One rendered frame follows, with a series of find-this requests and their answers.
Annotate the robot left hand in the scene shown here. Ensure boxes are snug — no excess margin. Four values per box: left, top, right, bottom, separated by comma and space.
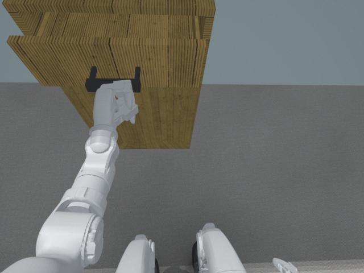
93, 80, 138, 129

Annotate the robot left forearm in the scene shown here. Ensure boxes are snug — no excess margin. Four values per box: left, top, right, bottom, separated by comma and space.
36, 125, 119, 255

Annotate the cabinet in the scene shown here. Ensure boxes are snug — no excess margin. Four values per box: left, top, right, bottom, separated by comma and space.
2, 0, 216, 149

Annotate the left robot upper arm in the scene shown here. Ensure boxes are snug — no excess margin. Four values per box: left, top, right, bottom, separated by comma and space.
1, 211, 104, 273

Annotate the drawer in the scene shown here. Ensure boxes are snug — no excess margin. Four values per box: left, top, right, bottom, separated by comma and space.
7, 12, 206, 88

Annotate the handle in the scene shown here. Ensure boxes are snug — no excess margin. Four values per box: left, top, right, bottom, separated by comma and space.
85, 66, 141, 93

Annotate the right robot thigh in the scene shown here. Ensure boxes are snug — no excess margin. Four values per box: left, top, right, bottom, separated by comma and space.
196, 227, 247, 273

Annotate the robot right hand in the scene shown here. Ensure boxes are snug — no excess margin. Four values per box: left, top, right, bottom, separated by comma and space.
272, 258, 298, 273

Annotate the right robot shin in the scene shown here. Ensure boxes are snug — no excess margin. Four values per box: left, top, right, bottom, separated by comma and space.
197, 223, 215, 273

